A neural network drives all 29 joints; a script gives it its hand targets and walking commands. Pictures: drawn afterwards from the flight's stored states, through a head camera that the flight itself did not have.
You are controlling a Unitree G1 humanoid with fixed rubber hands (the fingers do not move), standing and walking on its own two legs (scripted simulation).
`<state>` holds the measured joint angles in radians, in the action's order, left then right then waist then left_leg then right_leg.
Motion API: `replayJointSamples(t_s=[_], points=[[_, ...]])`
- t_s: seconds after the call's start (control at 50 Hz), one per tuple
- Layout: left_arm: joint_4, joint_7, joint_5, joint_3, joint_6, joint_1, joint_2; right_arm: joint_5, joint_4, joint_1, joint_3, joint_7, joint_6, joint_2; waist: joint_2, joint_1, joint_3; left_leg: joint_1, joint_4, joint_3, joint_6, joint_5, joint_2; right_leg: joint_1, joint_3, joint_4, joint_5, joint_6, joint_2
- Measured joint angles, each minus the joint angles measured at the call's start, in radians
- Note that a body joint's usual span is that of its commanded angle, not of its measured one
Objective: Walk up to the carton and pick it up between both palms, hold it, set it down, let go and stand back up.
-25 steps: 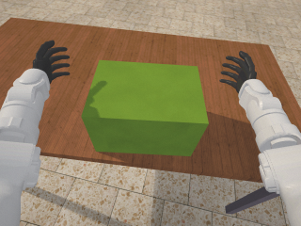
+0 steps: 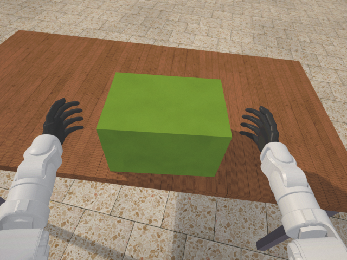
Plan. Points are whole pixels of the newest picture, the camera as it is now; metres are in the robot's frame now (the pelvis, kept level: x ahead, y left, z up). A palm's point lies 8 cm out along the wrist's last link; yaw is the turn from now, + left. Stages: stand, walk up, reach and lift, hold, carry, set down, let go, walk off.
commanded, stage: set down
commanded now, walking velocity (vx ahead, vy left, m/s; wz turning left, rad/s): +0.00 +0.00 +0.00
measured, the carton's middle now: (165, 125) +0.47 +0.03 +0.02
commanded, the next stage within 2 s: let go in 1.76 s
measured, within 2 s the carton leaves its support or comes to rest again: neither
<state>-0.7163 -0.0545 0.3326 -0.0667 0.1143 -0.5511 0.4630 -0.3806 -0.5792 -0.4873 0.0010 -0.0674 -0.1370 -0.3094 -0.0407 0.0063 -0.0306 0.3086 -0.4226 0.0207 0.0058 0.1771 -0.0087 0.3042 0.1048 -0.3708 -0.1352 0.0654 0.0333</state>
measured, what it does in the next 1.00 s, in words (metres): stands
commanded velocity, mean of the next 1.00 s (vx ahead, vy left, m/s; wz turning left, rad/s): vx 0.00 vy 0.00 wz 0.00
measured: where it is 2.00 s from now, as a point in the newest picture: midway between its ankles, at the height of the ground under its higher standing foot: outside the picture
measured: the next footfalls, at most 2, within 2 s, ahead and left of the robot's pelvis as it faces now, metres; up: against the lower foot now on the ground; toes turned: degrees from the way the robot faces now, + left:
none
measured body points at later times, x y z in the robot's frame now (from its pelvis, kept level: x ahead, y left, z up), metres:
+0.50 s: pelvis +0.02 +0.01 +0.00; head +0.03 +0.02 +0.45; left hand +0.32 +0.29 +0.03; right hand +0.32 -0.22 +0.05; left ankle +0.02 +0.11 -0.74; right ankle +0.04 -0.08 -0.74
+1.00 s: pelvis +0.02 +0.01 +0.00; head +0.03 +0.02 +0.45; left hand +0.25 +0.28 +0.00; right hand +0.26 -0.22 +0.01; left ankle +0.02 +0.11 -0.74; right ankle +0.04 -0.08 -0.74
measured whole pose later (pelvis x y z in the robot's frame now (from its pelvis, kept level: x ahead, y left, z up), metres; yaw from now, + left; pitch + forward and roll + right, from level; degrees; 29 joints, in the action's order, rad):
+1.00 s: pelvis +0.02 +0.01 +0.00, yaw -1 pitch -2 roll +0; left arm -0.40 -0.07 0.27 -0.06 -0.12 0.12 0.36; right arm -0.24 -0.28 0.19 -0.02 -0.04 0.08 -0.21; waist -0.03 0.05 0.04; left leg 0.13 -0.39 0.04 0.01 0.22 -0.01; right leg 0.14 0.08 -0.34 -0.17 0.06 0.04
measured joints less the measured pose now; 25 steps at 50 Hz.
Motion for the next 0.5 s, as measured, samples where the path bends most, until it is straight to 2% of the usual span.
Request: replayJointSamples(t_s=[0.06,0.14,0.24,0.4,0.5], points=[[-0.011,-0.006,-0.008,0.002,0.017,-0.004,-0.004,0.031,-0.019,-0.003,-0.026,-0.003,-0.011,0.009,0.006,-0.005,-0.008,-0.014,-0.003,-0.003,0.001,0.005,0.003,-0.015,0.003,-0.004,-0.006,-0.002,-0.003],[-0.010,-0.018,-0.031,-0.007,0.027,0.015,-0.010,0.034,-0.032,0.027,-0.037,-0.002,-0.015,0.005,0.014,-0.004,-0.009,-0.053,0.008,0.003,0.004,0.009,0.005,-0.050,-0.004,0.003,-0.011,-0.006,-0.004],[0.040,-0.037,-0.075,-0.044,-0.012,0.116,-0.032,0.021,0.010,0.151,-0.002,0.006,0.039,0.002,0.015,0.001,0.014,-0.121,0.036,0.012,0.006,0.014,0.004,-0.114,-0.015,0.028,-0.013,-0.010,-0.002],[0.218,-0.019,-0.057,-0.050,-0.046,0.346,-0.064,0.043,0.221,0.393,-0.001,0.016,0.101,0.032,0.009,0.018,0.052,-0.147,0.046,0.017,0.005,0.021,0.002,-0.138,-0.021,0.040,-0.018,-0.010,0.002],[0.290,0.000,-0.028,-0.035,-0.066,0.432,-0.070,0.061,0.299,0.448,-0.027,0.023,0.097,0.044,0.006,0.024,0.049,-0.126,0.034,0.016,0.004,0.029,0.001,-0.120,-0.020,0.032,-0.023,-0.010,0.003]])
